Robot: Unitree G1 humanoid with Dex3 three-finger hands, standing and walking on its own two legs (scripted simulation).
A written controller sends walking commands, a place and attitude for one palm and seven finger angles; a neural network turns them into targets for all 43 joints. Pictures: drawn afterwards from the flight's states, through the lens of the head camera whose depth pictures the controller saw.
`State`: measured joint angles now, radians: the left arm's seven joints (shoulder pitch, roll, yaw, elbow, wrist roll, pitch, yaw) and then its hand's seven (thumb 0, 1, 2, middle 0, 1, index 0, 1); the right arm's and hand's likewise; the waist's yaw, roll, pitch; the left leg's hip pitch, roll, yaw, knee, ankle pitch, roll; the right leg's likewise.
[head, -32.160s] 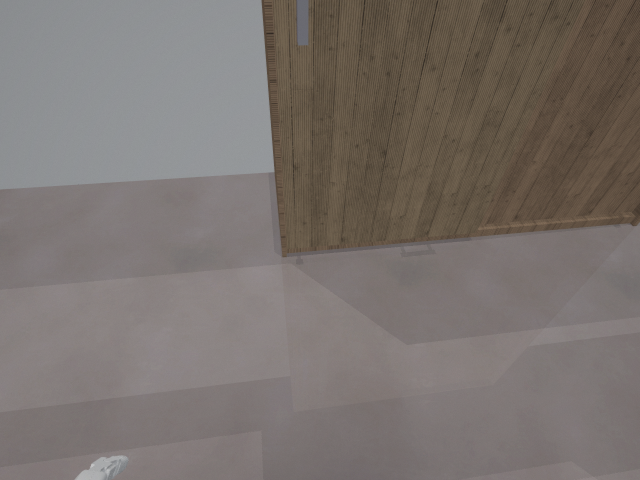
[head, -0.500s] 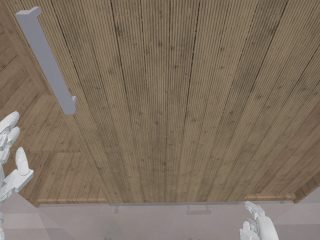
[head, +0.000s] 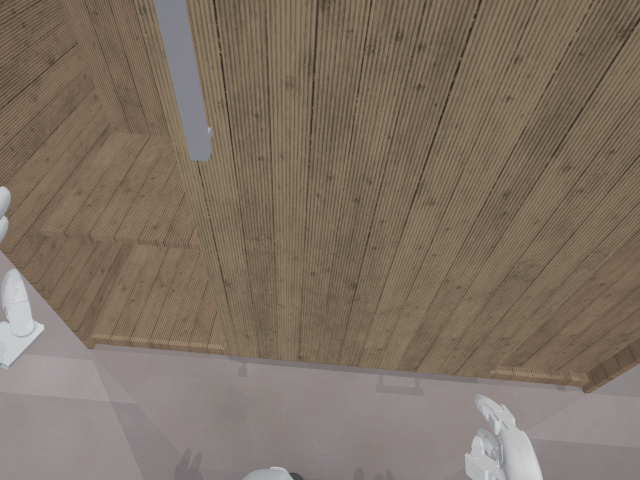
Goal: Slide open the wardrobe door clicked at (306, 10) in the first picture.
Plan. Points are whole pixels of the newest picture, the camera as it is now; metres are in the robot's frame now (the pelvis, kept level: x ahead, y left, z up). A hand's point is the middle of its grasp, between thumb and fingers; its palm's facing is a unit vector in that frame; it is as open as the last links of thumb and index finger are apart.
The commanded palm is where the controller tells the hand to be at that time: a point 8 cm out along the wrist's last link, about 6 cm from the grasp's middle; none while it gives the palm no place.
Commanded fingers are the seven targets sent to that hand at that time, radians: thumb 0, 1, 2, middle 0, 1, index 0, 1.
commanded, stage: step back with the hand held close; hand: left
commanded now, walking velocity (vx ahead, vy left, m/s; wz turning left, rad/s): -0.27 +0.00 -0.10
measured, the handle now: (188, 60) +0.53 +0.24 +0.24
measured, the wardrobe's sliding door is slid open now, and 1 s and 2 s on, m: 0.44 0.44 0.44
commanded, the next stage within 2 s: stop stepping back and stand still in 0.28 s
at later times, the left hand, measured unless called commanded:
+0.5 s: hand out of the picture +0.11 +0.31 +0.19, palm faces +0.42 -0.82 -0.39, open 7.4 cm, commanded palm +0.02 +0.34 +0.19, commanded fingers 0.00 0.90 0.90 -0.20 -0.30 -0.20 -0.30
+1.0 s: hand out of the picture -0.02 +0.36 +0.21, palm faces +0.28 -0.90 -0.34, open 7.4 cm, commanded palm -0.08 +0.42 +0.19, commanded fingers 0.00 0.90 0.90 -0.20 -0.30 -0.20 -0.30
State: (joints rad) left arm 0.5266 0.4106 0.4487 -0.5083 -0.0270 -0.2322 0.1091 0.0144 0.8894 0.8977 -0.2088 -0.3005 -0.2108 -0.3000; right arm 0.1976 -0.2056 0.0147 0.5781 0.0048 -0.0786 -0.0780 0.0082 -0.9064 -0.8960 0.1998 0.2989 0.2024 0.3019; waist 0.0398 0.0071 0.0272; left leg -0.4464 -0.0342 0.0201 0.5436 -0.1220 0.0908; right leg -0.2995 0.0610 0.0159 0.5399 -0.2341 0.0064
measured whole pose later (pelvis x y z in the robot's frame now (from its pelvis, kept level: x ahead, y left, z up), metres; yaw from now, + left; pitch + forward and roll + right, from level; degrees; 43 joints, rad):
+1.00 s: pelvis -0.23 +0.13 +0.02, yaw -3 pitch -2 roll -6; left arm 0.53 0.46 0.41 -0.68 -0.04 -0.23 0.12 0.02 0.89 0.90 -0.20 -0.30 -0.20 -0.30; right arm 0.29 -0.08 0.07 0.60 -0.02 -0.16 0.00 0.01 -0.90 -0.90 0.20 0.30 0.21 0.30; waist -0.05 -0.08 0.01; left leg -0.25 0.09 -0.01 0.48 -0.23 0.02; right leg -0.55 0.05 -0.08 1.06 -0.33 -0.01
